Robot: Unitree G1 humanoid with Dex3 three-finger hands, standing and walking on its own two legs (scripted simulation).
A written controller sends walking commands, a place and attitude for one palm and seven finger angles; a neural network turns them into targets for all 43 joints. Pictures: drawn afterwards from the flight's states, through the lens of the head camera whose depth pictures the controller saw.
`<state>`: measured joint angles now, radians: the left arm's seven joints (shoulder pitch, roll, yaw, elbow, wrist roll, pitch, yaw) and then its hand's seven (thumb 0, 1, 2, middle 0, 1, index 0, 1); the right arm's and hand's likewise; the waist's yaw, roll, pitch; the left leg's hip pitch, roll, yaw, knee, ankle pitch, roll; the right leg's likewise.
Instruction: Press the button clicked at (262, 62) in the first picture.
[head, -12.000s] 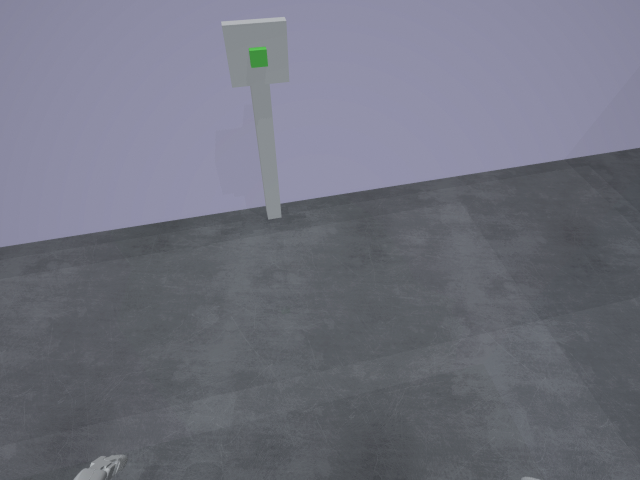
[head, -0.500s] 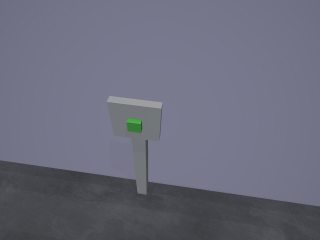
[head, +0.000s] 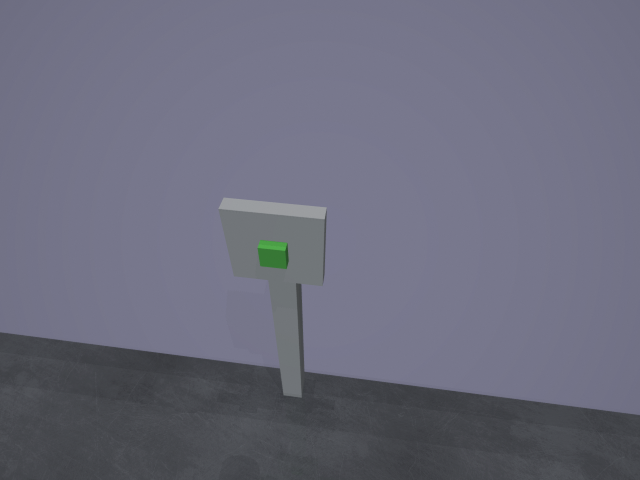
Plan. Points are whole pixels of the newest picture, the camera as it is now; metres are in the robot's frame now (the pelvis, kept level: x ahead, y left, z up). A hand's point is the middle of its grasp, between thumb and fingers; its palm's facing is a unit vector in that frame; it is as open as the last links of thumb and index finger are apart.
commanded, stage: come to a stop and stand still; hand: left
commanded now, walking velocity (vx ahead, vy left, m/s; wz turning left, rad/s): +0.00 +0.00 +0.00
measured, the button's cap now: (274, 253) +0.50 +0.12 -0.04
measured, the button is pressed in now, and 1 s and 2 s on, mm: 0 0 0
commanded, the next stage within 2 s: look again from close up in 0.56 s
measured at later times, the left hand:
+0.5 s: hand out of the picture -0.02 +0.14 -0.17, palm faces +0.03 -0.99 -0.15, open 7.4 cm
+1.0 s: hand out of the picture -0.03 +0.14 -0.17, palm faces +0.05 -0.99 -0.14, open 7.4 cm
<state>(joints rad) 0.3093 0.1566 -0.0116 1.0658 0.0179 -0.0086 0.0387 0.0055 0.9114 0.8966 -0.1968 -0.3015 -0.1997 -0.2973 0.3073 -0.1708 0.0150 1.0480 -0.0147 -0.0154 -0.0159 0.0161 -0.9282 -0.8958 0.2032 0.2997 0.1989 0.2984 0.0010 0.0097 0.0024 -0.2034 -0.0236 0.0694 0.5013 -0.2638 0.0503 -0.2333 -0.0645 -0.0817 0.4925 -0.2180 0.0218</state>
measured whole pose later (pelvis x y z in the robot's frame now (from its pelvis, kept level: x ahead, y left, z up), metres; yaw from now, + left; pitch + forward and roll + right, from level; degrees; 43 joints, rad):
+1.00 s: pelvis -0.01 -0.01 +0.00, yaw +0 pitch -2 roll +0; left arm 0.35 0.11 0.00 1.09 0.02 -0.01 0.04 0.00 0.91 0.90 -0.20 -0.30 -0.20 -0.30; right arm 0.32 -0.11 0.01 1.13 -0.01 -0.02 -0.02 0.01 -0.91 -0.90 0.20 0.30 0.20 0.30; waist 0.01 -0.02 0.02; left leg -0.19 -0.01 0.07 0.44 -0.22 0.03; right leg -0.23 -0.04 -0.09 0.43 -0.17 0.00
